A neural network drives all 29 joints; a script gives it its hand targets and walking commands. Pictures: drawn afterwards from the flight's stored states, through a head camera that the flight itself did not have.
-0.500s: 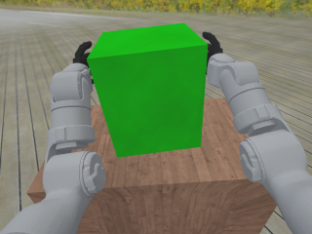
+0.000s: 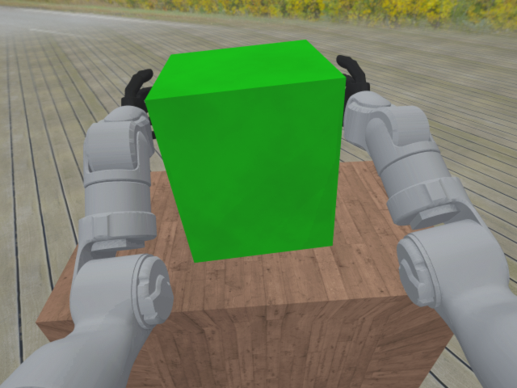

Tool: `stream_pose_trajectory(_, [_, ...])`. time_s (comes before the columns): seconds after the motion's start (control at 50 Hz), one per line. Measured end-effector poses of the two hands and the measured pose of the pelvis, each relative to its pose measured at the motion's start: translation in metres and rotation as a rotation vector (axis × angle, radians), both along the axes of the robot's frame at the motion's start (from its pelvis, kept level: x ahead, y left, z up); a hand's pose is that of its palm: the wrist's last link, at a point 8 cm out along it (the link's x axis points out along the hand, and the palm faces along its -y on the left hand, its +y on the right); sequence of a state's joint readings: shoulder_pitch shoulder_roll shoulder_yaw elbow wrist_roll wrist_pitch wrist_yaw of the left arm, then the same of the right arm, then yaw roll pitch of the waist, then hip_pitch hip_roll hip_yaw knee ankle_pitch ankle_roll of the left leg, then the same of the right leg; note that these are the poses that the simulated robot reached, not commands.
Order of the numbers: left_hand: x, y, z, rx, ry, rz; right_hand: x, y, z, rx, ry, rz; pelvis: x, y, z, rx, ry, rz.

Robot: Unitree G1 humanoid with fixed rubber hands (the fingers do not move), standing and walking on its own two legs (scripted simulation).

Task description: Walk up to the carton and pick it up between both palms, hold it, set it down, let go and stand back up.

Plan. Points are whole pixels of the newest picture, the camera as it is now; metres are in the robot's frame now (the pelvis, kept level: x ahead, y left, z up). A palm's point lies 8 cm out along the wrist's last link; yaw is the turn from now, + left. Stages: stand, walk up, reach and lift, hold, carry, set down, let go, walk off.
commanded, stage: hold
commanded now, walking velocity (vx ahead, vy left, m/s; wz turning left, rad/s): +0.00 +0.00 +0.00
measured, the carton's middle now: (251, 149) +0.38 +0.00 +0.25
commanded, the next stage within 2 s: none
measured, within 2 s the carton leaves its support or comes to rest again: neither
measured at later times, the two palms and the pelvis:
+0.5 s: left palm (135, 120) +0.36 +0.15 +0.31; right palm (357, 104) +0.36 -0.15 +0.32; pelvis +0.00 +0.00 +0.00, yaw +0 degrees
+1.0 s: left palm (133, 119) +0.37 +0.15 +0.31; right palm (355, 105) +0.37 -0.15 +0.31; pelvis +0.00 +0.00 +0.00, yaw +0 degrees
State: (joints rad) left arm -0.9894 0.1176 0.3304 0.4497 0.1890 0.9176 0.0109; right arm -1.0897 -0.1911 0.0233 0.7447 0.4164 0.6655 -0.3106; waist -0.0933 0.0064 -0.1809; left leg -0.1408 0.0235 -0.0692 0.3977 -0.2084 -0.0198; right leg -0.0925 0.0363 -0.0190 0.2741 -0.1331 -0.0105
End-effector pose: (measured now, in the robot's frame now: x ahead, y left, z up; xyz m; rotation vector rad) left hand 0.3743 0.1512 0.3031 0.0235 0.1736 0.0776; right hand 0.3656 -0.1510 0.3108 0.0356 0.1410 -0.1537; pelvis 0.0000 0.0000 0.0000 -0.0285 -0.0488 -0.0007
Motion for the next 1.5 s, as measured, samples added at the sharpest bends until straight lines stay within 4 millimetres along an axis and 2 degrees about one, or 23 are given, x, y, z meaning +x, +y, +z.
stream_pose_trajectory(0.56, [-0.011, -0.002, 0.007, 0.002, -0.011, 0.032, -0.003, -0.003, 0.004, 0.031, -0.006, 0.024, -0.002, -0.004, 0.000, 0.002, -0.014, -0.002])
stream_pose_trajectory(0.8, [-0.008, -0.002, 0.011, 0.003, -0.008, 0.029, -0.001, -0.002, 0.004, 0.013, -0.001, 0.024, -0.003, -0.006, 0.000, 0.003, -0.005, 0.000])
stream_pose_trajectory(1.36, [-0.007, -0.001, 0.004, 0.007, -0.013, 0.024, -0.001, -0.001, 0.004, 0.021, -0.003, 0.018, 0.000, -0.001, 0.000, 0.000, -0.011, -0.003])
stream_pose_trajectory(1.5, [-0.001, -0.002, 0.004, 0.000, 0.002, 0.010, 0.000, -0.002, 0.001, -0.001, 0.015, 0.006, 0.000, -0.003, 0.000, 0.001, 0.003, 0.008])
